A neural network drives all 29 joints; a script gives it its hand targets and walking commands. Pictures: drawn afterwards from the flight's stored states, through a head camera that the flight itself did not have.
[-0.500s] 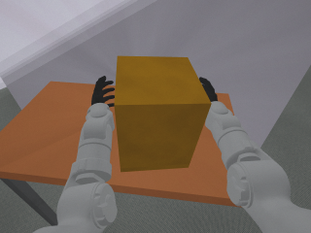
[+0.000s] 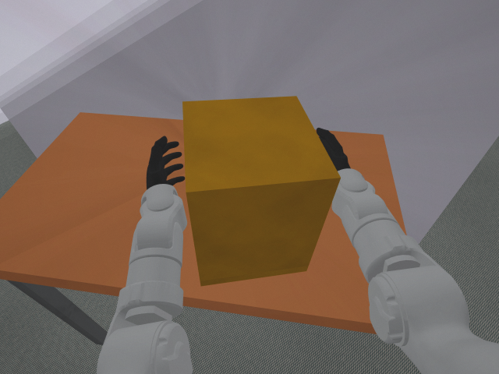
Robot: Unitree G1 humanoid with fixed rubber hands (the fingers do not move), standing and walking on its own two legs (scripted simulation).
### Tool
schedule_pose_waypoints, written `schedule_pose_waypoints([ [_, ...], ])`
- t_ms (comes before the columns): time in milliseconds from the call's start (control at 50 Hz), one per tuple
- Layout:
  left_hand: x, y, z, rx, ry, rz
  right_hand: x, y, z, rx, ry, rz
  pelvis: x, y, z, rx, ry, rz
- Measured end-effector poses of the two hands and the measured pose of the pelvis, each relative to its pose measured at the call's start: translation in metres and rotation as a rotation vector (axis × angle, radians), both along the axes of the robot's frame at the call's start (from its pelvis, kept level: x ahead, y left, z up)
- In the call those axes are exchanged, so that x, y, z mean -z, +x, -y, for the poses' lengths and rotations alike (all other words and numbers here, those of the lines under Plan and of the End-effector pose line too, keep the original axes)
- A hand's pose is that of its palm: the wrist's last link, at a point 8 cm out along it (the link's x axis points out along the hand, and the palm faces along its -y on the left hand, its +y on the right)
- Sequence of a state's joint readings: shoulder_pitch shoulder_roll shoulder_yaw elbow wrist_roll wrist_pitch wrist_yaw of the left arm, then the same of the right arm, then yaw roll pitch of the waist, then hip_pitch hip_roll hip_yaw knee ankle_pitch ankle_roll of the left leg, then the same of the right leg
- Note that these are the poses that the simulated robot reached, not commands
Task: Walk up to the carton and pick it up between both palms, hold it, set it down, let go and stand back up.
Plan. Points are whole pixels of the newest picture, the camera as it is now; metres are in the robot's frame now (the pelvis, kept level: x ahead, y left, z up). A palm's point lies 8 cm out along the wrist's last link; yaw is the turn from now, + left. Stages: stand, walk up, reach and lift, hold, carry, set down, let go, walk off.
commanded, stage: set down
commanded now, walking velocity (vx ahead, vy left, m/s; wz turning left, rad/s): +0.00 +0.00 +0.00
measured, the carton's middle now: (248, 191) +0.42 +0.06 +0.07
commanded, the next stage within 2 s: none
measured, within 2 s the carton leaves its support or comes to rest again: rests again in 0.86 s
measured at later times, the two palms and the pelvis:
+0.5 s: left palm (163, 204) +0.35 +0.19 +0.10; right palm (339, 185) +0.42 -0.09 +0.10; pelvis -0.02 +0.00 +0.00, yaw -1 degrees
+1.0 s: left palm (162, 206) +0.35 +0.19 +0.09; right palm (335, 186) +0.42 -0.09 +0.09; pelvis -0.01 +0.00 +0.00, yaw -1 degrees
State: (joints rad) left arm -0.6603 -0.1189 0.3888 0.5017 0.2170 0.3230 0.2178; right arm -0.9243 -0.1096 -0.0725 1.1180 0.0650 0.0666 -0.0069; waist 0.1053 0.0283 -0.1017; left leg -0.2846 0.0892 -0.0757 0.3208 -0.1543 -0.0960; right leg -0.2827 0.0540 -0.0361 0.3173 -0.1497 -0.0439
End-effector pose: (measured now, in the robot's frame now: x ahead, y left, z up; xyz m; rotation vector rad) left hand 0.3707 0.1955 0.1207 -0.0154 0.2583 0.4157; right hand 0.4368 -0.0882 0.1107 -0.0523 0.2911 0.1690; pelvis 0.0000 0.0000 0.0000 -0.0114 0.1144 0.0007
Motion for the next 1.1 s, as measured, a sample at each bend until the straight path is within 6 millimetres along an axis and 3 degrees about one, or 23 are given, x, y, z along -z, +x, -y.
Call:
schedule_pose_waypoints([
  [160,0.017,-0.006,0.002,-0.013,-0.010,-0.024,0.016,-0.002,0.002,-0.017,-0.015,-0.019,0.001,0.000,0.000,0.006,-0.001,-0.018],
  [360,0.012,-0.017,0.006,-0.031,0.002,-0.004,0.009,-0.008,0.004,-0.037,-0.008,0.006,0.001,-0.011,0.001,0.013,-0.002,-0.027],
  [640,0.019,-0.025,0.007,-0.023,-0.003,-0.017,0.018,-0.019,0.006,-0.016,0.020,-0.014,0.002,-0.028,0.005,0.020,0.010,-0.047],
  [860,0.020,-0.019,0.007,-0.019,-0.021,-0.001,0.019,-0.016,0.007,-0.007,0.030,-0.002,0.001,-0.019,0.004,0.019,0.011,-0.045],
  [1100,0.034,-0.023,0.000,-0.028,-0.034,0.008,0.020,-0.013,-0.002,-0.021,0.005,0.043,-0.001,-0.012,-0.002,0.026,0.008,-0.023],
])
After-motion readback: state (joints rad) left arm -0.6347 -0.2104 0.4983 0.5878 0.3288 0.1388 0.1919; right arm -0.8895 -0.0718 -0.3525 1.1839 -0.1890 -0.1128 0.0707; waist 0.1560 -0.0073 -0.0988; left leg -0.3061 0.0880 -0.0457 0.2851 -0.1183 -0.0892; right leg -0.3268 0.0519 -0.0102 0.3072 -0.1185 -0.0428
